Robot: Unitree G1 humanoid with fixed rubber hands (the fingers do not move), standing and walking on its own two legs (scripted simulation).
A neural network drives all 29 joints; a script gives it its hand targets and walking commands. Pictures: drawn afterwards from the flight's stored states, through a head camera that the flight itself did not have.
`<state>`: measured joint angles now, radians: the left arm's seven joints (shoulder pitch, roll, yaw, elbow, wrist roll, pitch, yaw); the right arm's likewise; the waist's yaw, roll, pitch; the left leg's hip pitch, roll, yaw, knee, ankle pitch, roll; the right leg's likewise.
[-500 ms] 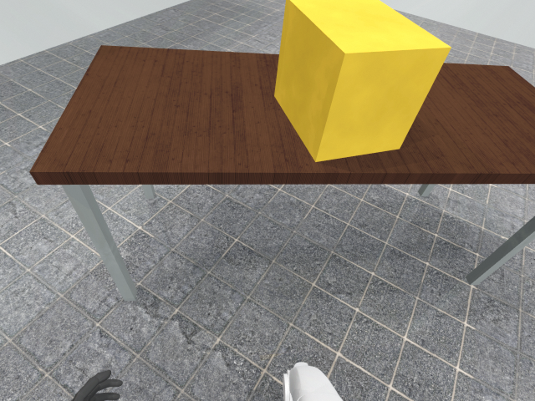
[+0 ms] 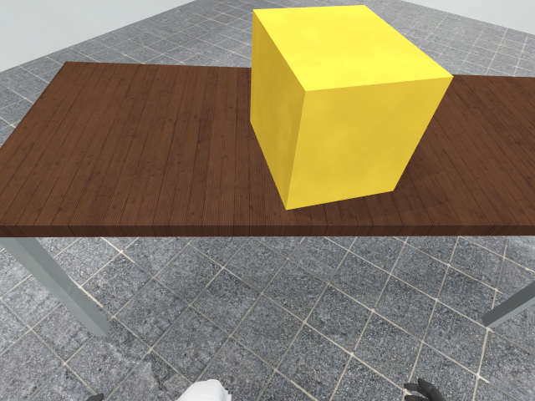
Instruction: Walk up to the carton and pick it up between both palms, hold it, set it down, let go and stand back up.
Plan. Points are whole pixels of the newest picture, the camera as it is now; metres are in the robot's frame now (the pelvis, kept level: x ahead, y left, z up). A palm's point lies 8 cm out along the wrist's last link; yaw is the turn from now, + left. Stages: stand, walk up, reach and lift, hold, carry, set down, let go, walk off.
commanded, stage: walk up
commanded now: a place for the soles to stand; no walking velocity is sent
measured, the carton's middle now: (326, 104) +0.67 -0.05 +0.10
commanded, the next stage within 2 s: none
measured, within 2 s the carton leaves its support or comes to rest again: neither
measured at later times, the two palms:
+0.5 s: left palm (203, 316) +0.26 +0.13 -0.09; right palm (521, 394) +0.21 -0.41 -0.11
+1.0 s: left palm (181, 358) +0.19 +0.15 -0.10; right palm (477, 317) +0.32 -0.36 -0.09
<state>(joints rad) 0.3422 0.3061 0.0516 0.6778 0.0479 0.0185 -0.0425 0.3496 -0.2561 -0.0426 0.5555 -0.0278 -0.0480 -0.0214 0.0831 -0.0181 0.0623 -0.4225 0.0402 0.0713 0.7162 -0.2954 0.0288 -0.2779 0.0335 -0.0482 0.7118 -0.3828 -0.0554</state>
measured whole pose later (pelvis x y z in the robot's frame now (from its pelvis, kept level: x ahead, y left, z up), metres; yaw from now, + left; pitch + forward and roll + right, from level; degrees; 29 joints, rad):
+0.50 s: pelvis +0.13 -0.13 -0.01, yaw +2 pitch -3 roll +1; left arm 0.21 0.26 0.02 0.63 0.02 0.02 -0.01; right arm 0.39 -0.33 -0.05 0.59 -0.02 0.03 -0.04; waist -0.01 0.02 0.10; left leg -0.41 0.02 -0.08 1.13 -0.58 -0.02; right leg -0.44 -0.09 -0.05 0.81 -0.29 0.01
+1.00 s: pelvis +0.14 -0.13 +0.00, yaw +10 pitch -3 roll +0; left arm 0.31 0.29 0.01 0.64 0.01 0.01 0.03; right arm 0.23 -0.28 -0.03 0.59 -0.02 0.04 0.01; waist 0.00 0.00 0.06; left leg -0.36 -0.02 -0.02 0.75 -0.35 0.00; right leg -0.34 -0.03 -0.04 0.74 -0.35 0.00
